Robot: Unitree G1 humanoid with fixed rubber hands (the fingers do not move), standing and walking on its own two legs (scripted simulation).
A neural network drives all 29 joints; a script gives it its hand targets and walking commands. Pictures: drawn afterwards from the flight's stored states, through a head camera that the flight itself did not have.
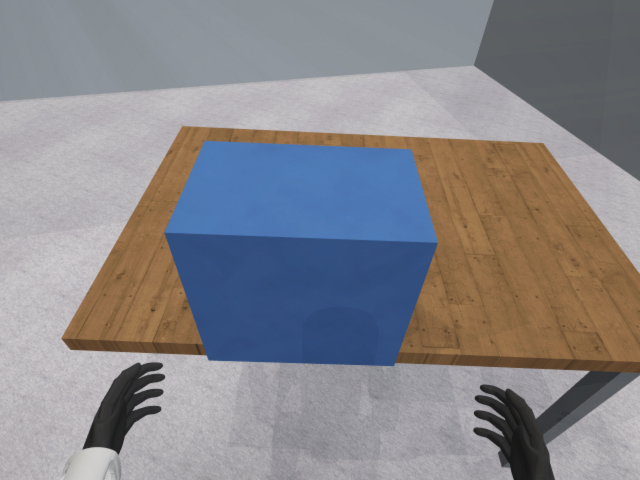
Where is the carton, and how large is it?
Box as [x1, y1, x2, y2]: [164, 141, 437, 365]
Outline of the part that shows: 204,141 164,232 208,359 393,365 437,243 411,150 391,148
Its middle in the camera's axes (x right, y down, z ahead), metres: -0.03 +0.02 +0.57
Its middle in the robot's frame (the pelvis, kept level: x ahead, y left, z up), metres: +0.42 +0.07 +0.05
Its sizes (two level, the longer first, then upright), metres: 0.292 0.188 0.276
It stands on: a table, 0.70 m high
